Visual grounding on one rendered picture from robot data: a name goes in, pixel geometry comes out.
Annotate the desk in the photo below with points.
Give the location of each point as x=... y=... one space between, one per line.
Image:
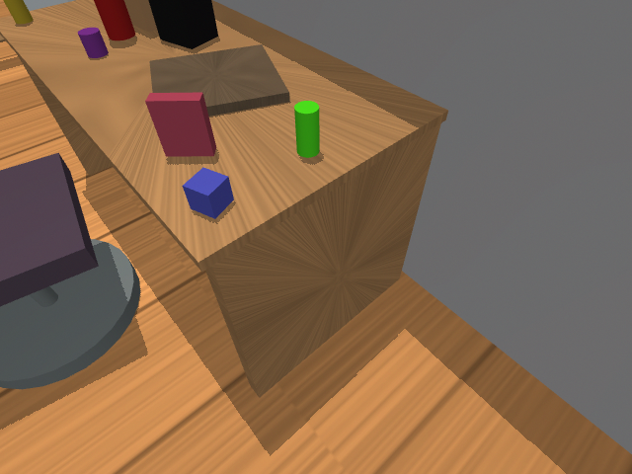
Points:
x=307 y=243

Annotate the office chair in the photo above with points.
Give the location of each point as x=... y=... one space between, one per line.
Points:
x=65 y=299

